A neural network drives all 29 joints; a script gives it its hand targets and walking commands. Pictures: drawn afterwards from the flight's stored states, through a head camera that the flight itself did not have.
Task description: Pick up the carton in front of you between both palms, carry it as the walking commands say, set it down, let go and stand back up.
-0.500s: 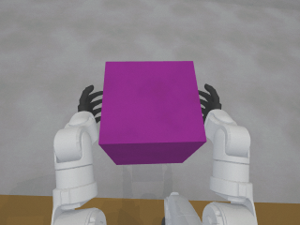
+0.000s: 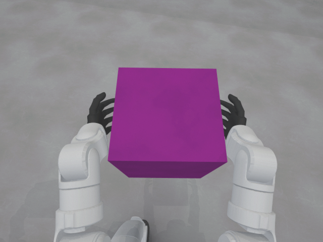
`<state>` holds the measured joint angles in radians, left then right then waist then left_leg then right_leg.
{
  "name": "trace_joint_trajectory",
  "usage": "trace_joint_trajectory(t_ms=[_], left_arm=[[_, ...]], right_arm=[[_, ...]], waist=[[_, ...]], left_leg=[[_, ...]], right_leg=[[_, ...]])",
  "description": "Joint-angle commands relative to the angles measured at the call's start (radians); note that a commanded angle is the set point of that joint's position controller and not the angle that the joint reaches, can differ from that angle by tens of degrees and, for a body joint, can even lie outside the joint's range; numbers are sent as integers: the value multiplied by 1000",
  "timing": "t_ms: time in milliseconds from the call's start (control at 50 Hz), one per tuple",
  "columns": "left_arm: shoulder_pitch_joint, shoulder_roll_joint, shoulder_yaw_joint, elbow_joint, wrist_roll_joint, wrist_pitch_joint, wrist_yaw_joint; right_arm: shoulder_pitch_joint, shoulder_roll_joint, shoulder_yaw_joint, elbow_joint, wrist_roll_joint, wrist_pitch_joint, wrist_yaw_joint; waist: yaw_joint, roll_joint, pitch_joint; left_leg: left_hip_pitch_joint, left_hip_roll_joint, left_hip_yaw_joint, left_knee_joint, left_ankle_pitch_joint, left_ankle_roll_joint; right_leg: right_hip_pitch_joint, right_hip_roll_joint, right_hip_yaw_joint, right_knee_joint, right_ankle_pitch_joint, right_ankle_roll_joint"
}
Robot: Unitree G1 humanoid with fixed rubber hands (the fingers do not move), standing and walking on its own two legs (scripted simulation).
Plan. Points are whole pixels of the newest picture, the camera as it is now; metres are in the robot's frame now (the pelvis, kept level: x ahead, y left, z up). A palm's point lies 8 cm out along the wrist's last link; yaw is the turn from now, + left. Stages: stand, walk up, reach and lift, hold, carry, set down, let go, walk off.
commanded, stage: carry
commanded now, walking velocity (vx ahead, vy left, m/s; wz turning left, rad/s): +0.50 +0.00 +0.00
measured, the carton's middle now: (165, 131) +0.37 +0.03 +0.04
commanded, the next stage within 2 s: none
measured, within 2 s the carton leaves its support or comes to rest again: neither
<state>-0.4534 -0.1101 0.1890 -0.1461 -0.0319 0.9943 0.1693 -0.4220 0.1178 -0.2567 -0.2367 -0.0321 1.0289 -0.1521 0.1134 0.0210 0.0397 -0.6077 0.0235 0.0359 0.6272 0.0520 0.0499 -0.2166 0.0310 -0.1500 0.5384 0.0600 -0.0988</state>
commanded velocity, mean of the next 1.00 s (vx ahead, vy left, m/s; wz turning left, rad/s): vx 0.50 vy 0.00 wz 0.00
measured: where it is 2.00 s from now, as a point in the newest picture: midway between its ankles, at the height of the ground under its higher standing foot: (168, 103)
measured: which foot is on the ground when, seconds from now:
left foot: up 0.00-0.06, down 0.08-0.56, up 0.58-0.98, down 1.00-1.00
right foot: down 0.00-0.08, up 0.10-0.54, down 0.56-1.00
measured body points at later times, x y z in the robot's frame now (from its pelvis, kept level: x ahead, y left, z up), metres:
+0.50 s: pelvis +0.32 +0.02 -0.05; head +0.38 +0.02 +0.40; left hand +0.67 +0.14 +0.02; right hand +0.66 -0.17 +0.03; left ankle +0.21 +0.08 -0.78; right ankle +0.46 -0.10 -0.75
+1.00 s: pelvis +0.67 +0.03 -0.05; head +0.67 +0.02 +0.40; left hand +0.94 +0.17 +0.05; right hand +0.94 -0.13 +0.04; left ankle +0.79 +0.12 -0.78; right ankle +0.49 -0.07 -0.78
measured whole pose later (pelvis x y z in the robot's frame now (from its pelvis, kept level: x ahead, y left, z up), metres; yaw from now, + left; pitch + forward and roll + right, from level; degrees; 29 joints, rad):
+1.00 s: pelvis +0.67 +0.03 -0.05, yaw -1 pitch +5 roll +1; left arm -0.04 -0.13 0.07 -0.49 0.00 1.12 0.15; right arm -0.06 0.13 -0.07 -0.50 -0.02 1.13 -0.16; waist 0.01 0.00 -0.10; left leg -0.48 0.03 0.19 0.42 -0.05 0.01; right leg 0.04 -0.03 -0.10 0.33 -0.43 0.01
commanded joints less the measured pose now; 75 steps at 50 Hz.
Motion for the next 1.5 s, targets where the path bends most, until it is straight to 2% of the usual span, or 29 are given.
trace_joint_trajectory(t_ms=[0,40,60,80,100,120,140,200,260,440,520,540,560,580,660,780,900,960,980,1000,1020,1040,1100,1160,1280,1380,1420,1460,1480], left_arm=[[-501,-719,-683,-77,-252,19,-58],[-510,-669,-645,-39,-233,37,-47],[-488,-653,-621,3,-216,59,-45],[-528,-658,-615,-6,-214,75,-45],[-525,-654,-586,20,-221,91,-40],[-517,-664,-567,15,-233,93,-29],[-560,-680,-551,-18,-216,90,-18],[-525,-744,-503,6,-121,63,-17],[-519,-784,-530,-15,-71,13,-20],[-423,-694,-588,-110,-67,-48,-16],[-371,-652,-587,-88,-84,-25,-18],[-335,-637,-572,-59,-66,-17,-19],[-332,-625,-566,-57,-68,-11,-21],[-315,-633,-565,-38,-77,-2,-21],[-369,-793,-667,-131,-176,10,-71],[-232,-818,-751,-285,-243,38,-126],[38,-768,-720,-384,-199,115,-129],[116,-742,-716,-430,-180,149,-128],[126,-727,-724,-437,-179,162,-132],[111,-740,-741,-457,-185,173,-136],[106,-735,-754,-487,-190,187,-142],[97,-744,-773,-493,-192,191,-147],[63,-840,-791,-457,-203,176,-170],[104,-869,-801,-431,-190,153,-171],[165,-777,-777,-434,-149,158,-140],[120,-716,-773,-475,-173,183,-128],[122,-683,-754,-473,-175,190,-124],[138,-674,-735,-460,-176,196,-118],[148,-663,-728,-462,-167,200,-117]], right_arm=[[-430,550,556,14,88,-5,2],[-387,508,529,78,61,19,-5],[-364,478,510,100,49,32,-11],[-387,455,493,89,50,39,-18],[-415,462,491,104,72,50,-27],[-451,499,508,81,110,53,-30],[-509,569,540,58,147,48,-27],[-657,747,657,-7,256,10,16],[-711,815,734,-24,317,-35,55],[-547,738,746,-26,310,-89,59],[-468,690,713,8,261,-66,37],[-449,668,702,33,235,-56,32],[-452,675,700,24,223,-46,30],[-447,680,707,-4,226,-40,29],[-395,756,668,-20,180,-24,33],[-179,808,743,-128,160,-12,48],[-37,783,824,-310,225,74,76],[14,772,843,-357,256,111,96],[58,768,833,-342,249,124,103],[80,750,816,-362,239,132,108],[79,732,809,-336,237,134,111],[94,761,821,-344,246,135,118],[29,834,852,-363,272,126,147],[23,838,874,-385,287,109,160],[93,751,851,-361,259,123,152],[89,689,819,-377,241,143,124],[66,671,810,-389,241,152,115],[81,650,808,-385,235,160,105],[82,633,800,-379,231,167,102]], waist=[[-12,-70,-368],[-74,-75,-364],[-122,2,-401],[-159,175,-510],[-187,226,-590],[-205,182,-612],[-198,80,-549],[-155,-7,-522],[-148,51,-497],[-206,87,-447],[-128,121,-506],[-84,63,-553],[-90,-144,-624],[-72,-305,-641],[-90,-51,-495],[-95,-122,-433],[-85,-195,-318],[-106,-186,-344],[-119,-144,-402],[-136,-10,-449],[-134,281,-508],[-135,230,-460],[-125,21,-377],[-124,70,-343],[-123,118,-237],[-131,123,-149],[-128,134,-177],[-98,43,-292],[-87,-44,-371]], left_leg=[[236,-56,76,-215,285,23],[448,-61,122,-223,340,48],[564,-13,115,-189,394,61],[784,289,-201,-54,716,160],[955,392,-464,-42,676,260],[1012,414,-532,-71,328,328],[913,370,-568,-124,84,305],[684,299,-473,-220,-106,241],[619,251,-368,-251,-77,226],[775,134,-104,-198,421,141],[702,119,27,17,642,50],[535,103,35,177,405,22],[258,42,47,352,-104,-12],[-21,-91,15,579,-556,-48],[-102,38,-56,474,-397,-40],[-48,11,56,147,-273,-80],[53,-19,147,-135,-80,-51],[336,-59,216,-250,-62,-28],[526,-43,216,-229,-102,-29],[725,122,-17,-233,-164,4],[909,394,-514,-338,-304,168],[879,406,-558,-392,-242,185],[647,328,-284,-412,-127,125],[558,273,-134,-477,-228,96],[590,212,21,-494,-63,82],[609,214,56,-456,56,70],[635,193,111,-345,229,42],[538,135,189,-26,358,-19],[373,90,177,189,114,-57]], right_leg=[[125,-144,155,11,114,-64],[2,-98,115,215,145,-16],[-53,-76,84,372,75,9],[-277,-21,63,665,-460,58],[-489,52,138,889,-703,82],[-641,25,189,994,-712,75],[-693,-11,212,965,-650,62],[-601,-86,189,814,-490,58],[-593,-101,163,709,-436,68],[-487,-27,23,134,-134,60],[-36,27,-50,-140,-60,25],[195,-60,54,-153,-68,23],[464,-314,378,-59,94,-47],[620,-444,705,-153,52,-182],[440,-349,459,-246,109,-83],[387,-265,224,-296,185,-52],[377,-222,70,-283,359,-5],[282,-200,8,-72,450,42],[190,-180,-29,64,327,70],[-17,-160,-13,267,26,102],[-322,-18,4,567,-383,128],[-435,-33,131,710,-533,107],[-426,-148,165,647,-410,75],[-358,-143,104,466,-339,96],[-415,-126,8,139,-178,131],[-357,-107,-34,11,-104,91],[-245,-86,-60,-24,-112,70],[77,-22,-125,-98,-111,69],[279,-182,95,-110,-2,30]])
